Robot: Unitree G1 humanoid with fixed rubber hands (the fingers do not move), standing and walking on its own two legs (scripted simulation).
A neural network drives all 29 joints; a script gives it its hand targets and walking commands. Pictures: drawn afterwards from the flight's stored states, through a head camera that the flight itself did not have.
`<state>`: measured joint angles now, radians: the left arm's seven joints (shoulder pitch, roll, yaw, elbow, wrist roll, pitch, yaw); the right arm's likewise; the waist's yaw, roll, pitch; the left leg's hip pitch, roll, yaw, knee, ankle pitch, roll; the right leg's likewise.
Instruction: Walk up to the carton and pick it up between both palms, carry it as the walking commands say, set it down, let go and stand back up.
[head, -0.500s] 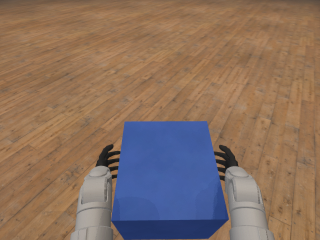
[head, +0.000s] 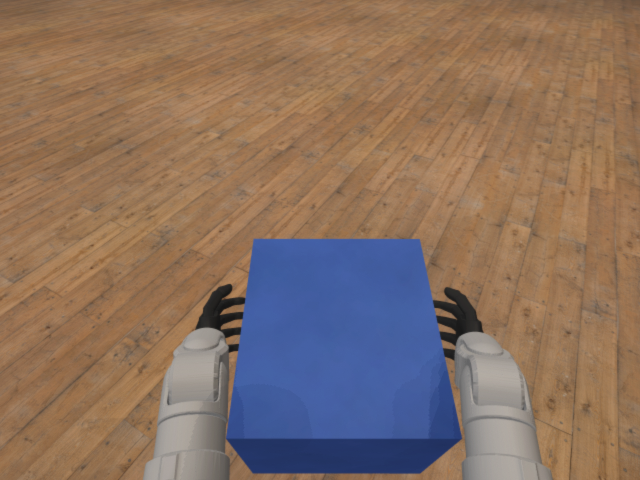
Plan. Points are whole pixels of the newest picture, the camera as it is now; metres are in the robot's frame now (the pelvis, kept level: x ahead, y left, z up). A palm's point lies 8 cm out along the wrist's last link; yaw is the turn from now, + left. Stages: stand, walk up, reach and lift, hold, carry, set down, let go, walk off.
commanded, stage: reach and lift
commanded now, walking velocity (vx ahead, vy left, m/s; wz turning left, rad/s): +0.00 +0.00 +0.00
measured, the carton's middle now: (336, 355) +0.31 +0.00 -0.03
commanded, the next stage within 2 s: hold in 0.42 s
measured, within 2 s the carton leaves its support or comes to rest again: neither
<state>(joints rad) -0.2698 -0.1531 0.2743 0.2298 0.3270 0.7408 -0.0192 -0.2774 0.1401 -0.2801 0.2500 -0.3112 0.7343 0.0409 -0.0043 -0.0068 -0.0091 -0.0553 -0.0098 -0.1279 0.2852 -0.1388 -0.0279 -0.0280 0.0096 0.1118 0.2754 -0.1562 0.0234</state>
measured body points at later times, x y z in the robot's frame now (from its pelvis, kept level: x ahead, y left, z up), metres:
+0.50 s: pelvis +0.00 +0.00 +0.00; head -0.04 +0.00 +0.45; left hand +0.29 +0.17 +0.04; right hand +0.29 -0.17 +0.04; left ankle +0.02 +0.14 -0.75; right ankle +0.01 -0.14 -0.75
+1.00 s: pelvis +0.00 +0.00 +0.00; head -0.04 +0.00 +0.45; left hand +0.29 +0.17 +0.04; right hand +0.29 -0.16 +0.04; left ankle +0.02 +0.14 -0.75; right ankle +0.01 -0.14 -0.75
